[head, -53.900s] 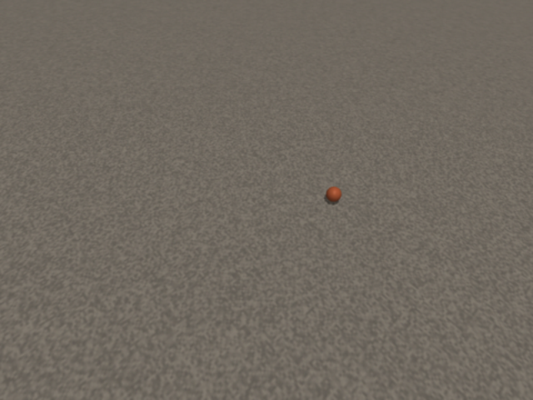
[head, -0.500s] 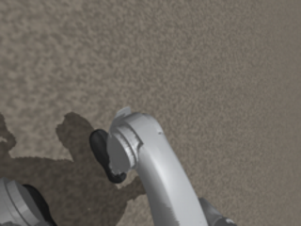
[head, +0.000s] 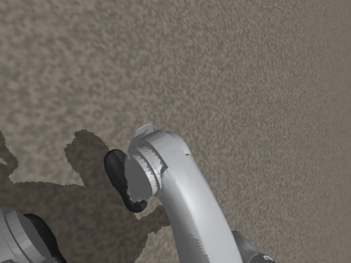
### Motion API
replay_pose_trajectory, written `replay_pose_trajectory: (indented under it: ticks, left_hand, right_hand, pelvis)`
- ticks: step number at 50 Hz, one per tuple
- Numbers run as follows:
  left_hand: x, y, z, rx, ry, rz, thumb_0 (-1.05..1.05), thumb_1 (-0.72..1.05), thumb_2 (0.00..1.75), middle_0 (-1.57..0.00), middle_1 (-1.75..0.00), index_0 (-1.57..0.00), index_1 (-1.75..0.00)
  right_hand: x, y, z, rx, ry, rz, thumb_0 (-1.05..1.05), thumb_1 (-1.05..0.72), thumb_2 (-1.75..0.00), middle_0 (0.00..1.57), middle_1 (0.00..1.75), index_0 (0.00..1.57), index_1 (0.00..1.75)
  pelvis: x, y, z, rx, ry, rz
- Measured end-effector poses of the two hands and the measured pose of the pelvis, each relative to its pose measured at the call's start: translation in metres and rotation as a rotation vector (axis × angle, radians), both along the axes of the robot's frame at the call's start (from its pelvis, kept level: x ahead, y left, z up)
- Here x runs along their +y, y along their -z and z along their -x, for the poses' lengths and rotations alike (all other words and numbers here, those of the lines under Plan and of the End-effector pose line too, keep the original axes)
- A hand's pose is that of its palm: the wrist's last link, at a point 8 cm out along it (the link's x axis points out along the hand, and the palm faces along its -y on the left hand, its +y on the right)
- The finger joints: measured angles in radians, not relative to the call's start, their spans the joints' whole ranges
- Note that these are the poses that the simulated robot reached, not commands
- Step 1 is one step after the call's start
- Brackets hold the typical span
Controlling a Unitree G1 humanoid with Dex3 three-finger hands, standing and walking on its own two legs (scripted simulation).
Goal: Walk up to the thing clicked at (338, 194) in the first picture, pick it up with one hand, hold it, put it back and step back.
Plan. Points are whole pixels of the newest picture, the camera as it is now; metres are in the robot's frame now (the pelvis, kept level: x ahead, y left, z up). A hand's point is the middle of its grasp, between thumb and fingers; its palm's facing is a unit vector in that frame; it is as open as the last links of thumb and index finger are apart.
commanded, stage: settle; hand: left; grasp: from above
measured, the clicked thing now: out of the picture +0.55 +0.31 -0.29
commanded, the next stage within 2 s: lift in 1.16 s
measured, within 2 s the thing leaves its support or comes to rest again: leaves its support in 0.40 s
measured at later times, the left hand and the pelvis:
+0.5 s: hand out of the picture +0.54 +0.32 -0.24, palm faces -0.40 -0.15 -0.90, open 9.8 cm; pelvis +0.00 +0.00 +0.00, yaw +0 degrees
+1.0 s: hand out of the picture +0.55 +0.33 -0.16, palm faces -0.42 -0.13 -0.90, open 9.7 cm; pelvis +0.00 +0.00 +0.01, yaw +3 degrees
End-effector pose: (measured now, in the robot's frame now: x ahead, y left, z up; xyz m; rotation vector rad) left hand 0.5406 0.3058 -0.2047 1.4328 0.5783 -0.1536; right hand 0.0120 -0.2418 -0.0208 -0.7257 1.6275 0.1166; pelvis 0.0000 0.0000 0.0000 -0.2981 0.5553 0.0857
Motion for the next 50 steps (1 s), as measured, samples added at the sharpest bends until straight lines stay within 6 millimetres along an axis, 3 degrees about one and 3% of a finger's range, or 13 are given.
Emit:
replay_pose_trajectory:
  ticks: [19, 34, 50]
  left_hand:
    - [0.003, -0.004, -0.001, -0.005, 0.002, 0.002, -0.01, 0.10, 0.32, -0.65, -0.56, -0.71, -0.52]
    - [0.028, -0.062, -0.018, -0.038, -0.027, -0.031, -0.01, 0.10, 0.29, -0.68, -0.53, -0.74, -0.49]
    - [0.026, -0.099, -0.009, -0.026, 0.028, -0.013, -0.01, 0.08, 0.27, -0.73, -0.48, -0.79, -0.44]
  right_hand:
    - [-0.002, -0.002, 0.002, 0.010, 0.018, 0.011, 0.00, -0.93, -0.91, 0.20, 0.30, 0.20, 0.30]
    - [-0.013, 0.002, -0.007, -0.009, 0.076, 0.016, 0.00, -0.93, -0.90, 0.20, 0.30, 0.20, 0.30]
    - [-0.023, 0.007, -0.026, -0.059, 0.067, 0.033, 0.00, -0.92, -0.90, 0.20, 0.30, 0.20, 0.30]
  pelvis:
    - [-0.001, -0.002, 0.000, 0.007, 0.003, -0.001]
    - [-0.002, -0.004, -0.004, 0.045, -0.008, -0.010]
    - [-0.003, -0.009, 0.002, 0.055, -0.030, -0.036]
